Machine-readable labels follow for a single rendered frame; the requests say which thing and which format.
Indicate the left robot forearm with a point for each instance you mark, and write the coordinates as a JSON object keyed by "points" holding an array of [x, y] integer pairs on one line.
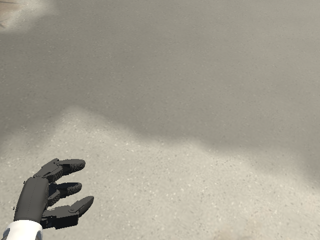
{"points": [[23, 230]]}

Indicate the robot left hand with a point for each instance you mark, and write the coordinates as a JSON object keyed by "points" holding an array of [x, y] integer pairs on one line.
{"points": [[41, 191]]}

